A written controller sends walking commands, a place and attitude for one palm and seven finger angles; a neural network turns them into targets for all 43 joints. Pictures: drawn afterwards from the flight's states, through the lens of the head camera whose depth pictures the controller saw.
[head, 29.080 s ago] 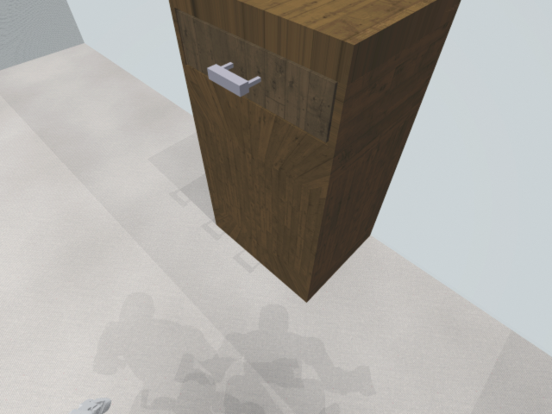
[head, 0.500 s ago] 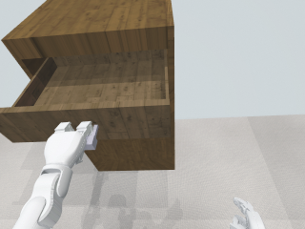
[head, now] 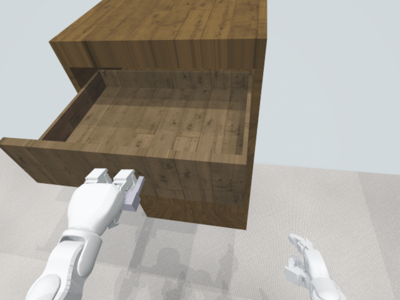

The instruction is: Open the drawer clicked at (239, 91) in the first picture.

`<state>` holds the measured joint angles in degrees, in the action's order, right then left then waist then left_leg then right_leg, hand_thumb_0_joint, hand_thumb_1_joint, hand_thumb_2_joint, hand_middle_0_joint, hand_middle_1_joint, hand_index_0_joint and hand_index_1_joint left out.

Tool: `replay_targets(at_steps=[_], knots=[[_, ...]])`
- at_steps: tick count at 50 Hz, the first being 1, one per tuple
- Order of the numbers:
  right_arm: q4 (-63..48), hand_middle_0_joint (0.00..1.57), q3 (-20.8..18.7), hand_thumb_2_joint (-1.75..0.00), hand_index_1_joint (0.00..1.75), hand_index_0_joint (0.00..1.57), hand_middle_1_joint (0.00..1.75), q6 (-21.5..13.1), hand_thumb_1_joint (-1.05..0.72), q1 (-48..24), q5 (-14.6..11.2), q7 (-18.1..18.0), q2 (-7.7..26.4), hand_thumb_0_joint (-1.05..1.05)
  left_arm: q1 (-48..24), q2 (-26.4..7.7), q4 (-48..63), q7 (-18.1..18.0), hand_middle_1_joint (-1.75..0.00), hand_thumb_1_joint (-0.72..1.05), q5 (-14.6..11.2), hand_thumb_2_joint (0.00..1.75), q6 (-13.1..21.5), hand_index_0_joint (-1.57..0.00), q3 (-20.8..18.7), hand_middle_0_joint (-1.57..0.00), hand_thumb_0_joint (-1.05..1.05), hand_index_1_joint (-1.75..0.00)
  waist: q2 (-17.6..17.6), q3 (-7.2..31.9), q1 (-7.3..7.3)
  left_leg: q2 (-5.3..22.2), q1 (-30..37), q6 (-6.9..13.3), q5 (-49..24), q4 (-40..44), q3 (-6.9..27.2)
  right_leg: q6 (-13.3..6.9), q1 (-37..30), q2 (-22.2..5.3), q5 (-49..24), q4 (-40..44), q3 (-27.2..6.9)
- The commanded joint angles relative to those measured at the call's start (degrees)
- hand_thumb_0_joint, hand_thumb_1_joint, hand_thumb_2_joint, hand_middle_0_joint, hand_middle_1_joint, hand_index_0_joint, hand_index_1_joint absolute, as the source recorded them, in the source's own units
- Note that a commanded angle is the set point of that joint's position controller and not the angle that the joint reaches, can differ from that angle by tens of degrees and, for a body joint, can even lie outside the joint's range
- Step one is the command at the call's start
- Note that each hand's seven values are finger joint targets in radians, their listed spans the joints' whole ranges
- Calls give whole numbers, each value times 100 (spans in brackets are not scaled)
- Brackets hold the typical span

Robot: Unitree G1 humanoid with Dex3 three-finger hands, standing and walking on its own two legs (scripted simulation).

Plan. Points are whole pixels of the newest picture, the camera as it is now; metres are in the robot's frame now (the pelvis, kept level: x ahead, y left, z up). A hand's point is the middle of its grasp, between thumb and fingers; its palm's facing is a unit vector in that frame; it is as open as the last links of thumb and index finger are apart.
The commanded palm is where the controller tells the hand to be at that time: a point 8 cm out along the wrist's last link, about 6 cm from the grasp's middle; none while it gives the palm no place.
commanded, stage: pull the drawer open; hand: left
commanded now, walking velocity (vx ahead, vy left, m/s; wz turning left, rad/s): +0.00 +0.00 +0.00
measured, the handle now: (114, 188) +0.28 +0.23 +0.09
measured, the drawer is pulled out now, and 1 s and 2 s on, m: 0.29 0.29 0.29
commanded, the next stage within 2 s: open the thumb to release the handle in 0.04 s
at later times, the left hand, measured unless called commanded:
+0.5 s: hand (111, 211) +0.24 +0.22 +0.06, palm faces +0.05 -0.06 -1.00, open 9.1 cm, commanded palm +0.22 +0.23 +0.12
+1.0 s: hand (111, 211) +0.24 +0.22 +0.06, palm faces +0.05 -0.07 -1.00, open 13.3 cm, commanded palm +0.23 +0.22 +0.12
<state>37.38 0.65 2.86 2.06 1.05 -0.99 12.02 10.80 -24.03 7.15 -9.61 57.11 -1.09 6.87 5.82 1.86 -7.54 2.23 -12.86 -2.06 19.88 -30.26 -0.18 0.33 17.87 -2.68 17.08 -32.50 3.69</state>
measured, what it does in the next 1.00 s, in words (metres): stands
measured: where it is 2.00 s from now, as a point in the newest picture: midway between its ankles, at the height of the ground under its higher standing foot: outside the picture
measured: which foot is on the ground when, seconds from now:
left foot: down 0.00-1.00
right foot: down 0.00-1.00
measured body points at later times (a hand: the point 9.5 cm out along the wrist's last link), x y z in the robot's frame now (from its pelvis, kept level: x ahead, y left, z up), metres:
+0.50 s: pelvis -0.03 +0.00 +0.00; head -0.02 -0.04 +0.45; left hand +0.23 +0.23 +0.12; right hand +0.15 -0.23 -0.12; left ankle -0.05 +0.14 -0.73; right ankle +0.00 -0.12 -0.73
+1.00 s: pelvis -0.03 +0.01 +0.00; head -0.02 -0.03 +0.45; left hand +0.23 +0.23 +0.12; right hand +0.17 -0.20 -0.11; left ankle -0.05 +0.14 -0.73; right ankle +0.00 -0.12 -0.73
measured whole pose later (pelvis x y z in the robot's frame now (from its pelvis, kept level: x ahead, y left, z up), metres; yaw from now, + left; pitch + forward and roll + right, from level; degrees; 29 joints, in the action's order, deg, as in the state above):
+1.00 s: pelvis -0.03 +0.01 +0.00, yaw -1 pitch +1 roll +1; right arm 39.6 -0.5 1.1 5.7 -0.1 -2.2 13.2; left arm 1.9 -22.8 -2.3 -10.6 57.6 -0.9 7.3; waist 4.8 0.5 -6.5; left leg 1.4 -12.7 -1.4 16.2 -27.9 -1.4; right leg 0.7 18.0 -3.2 12.9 -29.9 2.3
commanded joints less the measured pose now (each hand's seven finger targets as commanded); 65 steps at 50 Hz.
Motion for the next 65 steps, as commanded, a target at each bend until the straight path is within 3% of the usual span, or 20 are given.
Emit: replay_targets(at_steps=[1,4,6,7,9,11,14,16,19,21,24,26,27,46,49,56,59,61,63,65], knots=[[-847,20,-175,-90,30,20,30,-272,-90,-586,-33,-72,579,0,-1535,-1063,998,-203,-135,90,-108,90,-7,-40,-1004,-40,0,-135,-537,1053,257,-347,116,228,-1932,222,-255,-125,-783,271,-1840,434,-168],[-928,20,-196,-90,30,20,30,-299,-90,-518,19,-21,562,0,-683,-754,1103,-177,-135,90,-115,90,30,-40,-858,-40,0,-135,-567,1090,103,-365,13,241,-1931,305,-302,-122,-956,237,-1842,433,-123],[-1015,20,-206,-90,30,20,30,-296,-90,-606,-16,6,617,0,-211,-1105,1419,-193,-135,90,-198,90,39,-40,-1257,-40,0,-135,-422,1184,0,-340,17,206,-1908,341,-286,-155,-1113,252,-1828,435,-214],[-842,20,-115,-90,30,20,30,-287,-90,-603,7,-43,611,0,-1633,-1173,1016,-242,-135,90,-56,90,65,-40,-1118,-40,0,-135,-614,955,315,-352,-162,231,-1667,316,-282,-111,-815,203,-1573,458,-171],[-863,20,-205,-90,30,20,30,-337,-90,-511,-9,-88,595,0,-1200,-960,585,-286,-134,76,-52,84,110,-39,-1052,-39,0,-134,-525,789,184,-355,-205,245,-1465,387,-303,-121,-733,253,-1278,524,-171],[-851,20,-236,-90,30,20,30,-371,-90,-513,-63,-122,642,0,-1431,-1269,622,-359,-132,62,-79,78,119,-38,-1311,-38,0,-132,-502,943,188,-337,-130,226,-1419,404,-280,-140,-790,268,-1167,558,-235],[-797,20,-259,-90,30,20,30,-420,-90,-442,-62,-143,633,0,-1702,-901,356,-399,-130,41,-23,69,99,-36,-901,-36,0,-130,-539,868,240,-364,-211,241,-1206,457,-307,-121,-652,239,-883,581,-172],[-798,20,-285,-90,30,20,30,-443,-90,-470,-109,-174,678,0,-1797,-1238,333,-425,-128,27,-64,63,67,-35,-1180,-35,0,-128,-491,1021,191,-350,-148,236,-1165,491,-294,-146,-771,255,-801,616,-244],[-767,20,-266,-90,30,20,30,-454,-90,-435,-111,-189,668,0,-1799,-886,88,-366,-126,6,-51,54,15,-34,-825,-34,0,-126,-597,864,220,-368,-248,259,-1126,530,-324,-121,-702,239,-777,640,-196],[-749,20,-291,-90,30,20,30,-464,-90,-437,-145,-214,726,0,-2061,-1286,175,-394,-124,-8,-94,48,28,-33,-1151,-33,0,-124,-597,974,212,-355,-191,245,-1032,558,-307,-126,-781,249,-656,698,-285],[-747,20,-284,-90,30,20,30,-496,-90,-414,-133,-197,667,0,-1910,-827,35,-360,-122,-29,-64,39,34,-32,-755,-32,0,-122,-608,893,231,-368,-200,259,-1013,600,-328,-119,-693,253,-601,699,-198],[-749,20,-294,-90,30,20,30,-490,-90,-454,-157,-206,720,0,-2049,-1185,193,-379,-121,-43,-84,33,52,-30,-1046,-30,0,-121,-412,924,206,-350,-156,225,-994,642,-303,-148,-758,280,-570,710,-245],[-780,20,-251,-90,30,20,30,-519,-90,-448,-114,-179,650,0,-2018,-814,135,-366,-120,-50,-20,30,44,-30,-739,-30,0,-120,-545,933,219,-357,-190,248,-993,636,-307,-128,-698,252,-507,689,-179],[-695,20,-256,-90,30,20,30,-480,-90,-422,-135,-173,680,0,-2505,-932,97,-278,-120,-50,33,30,18,-30,-708,-30,0,-120,-515,927,308,-339,-31,217,-1110,656,-272,-143,-693,292,-732,722,-173],[-654,20,-249,-90,30,20,30,-476,-90,-377,-108,-183,646,0,-2487,-659,-143,-259,-120,-50,69,30,14,-30,-469,-30,0,-120,-689,888,312,-365,-75,241,-1187,632,-280,-125,-651,268,-818,714,-130],[-706,20,-252,-90,30,20,30,-460,-90,-490,-138,-206,668,0,-3008,-1257,541,-261,-120,-50,-46,30,87,-30,-872,-30,0,-120,-302,1272,272,-358,184,219,-1398,645,-231,-143,-928,252,-1015,715,-195],[-723,20,-234,-90,30,20,30,-474,-90,-501,-114,-212,613,0,-2832,-1055,618,-223,-120,-50,-111,30,128,-30,-765,-30,0,-120,-315,1207,245,-373,202,245,-1576,684,-236,-134,-971,248,-1148,739,-128],[-732,20,-239,-90,30,20,30,-495,-90,-548,-143,-231,656,0,-3088,-1494,911,-236,-120,-50,-221,30,204,-30,-1132,-30,0,-120,-274,1304,258,-339,318,221,-1621,706,-190,-134,-1070,266,-1190,770,-180],[-714,20,-225,-90,30,20,30,-503,-90,-564,-156,-219,577,0,-3077,-1093,838,-196,-120,-50,-271,30,235,-30,-805,-30,0,-120,-292,1096,312,-341,295,229,-1574,782,-183,-136,-950,278,-1051,833,-110],[-735,20,-236,-90,30,20,30,-525,-90,-560,-160,-229,621,0,-3294,-1281,995,-197,-120,-50,-298,30,270,-30,-916,-30,0,-120,-260,1193,288,-346,362,234,-1565,821,-183,-115,-1009,268,-1075,873,-115]])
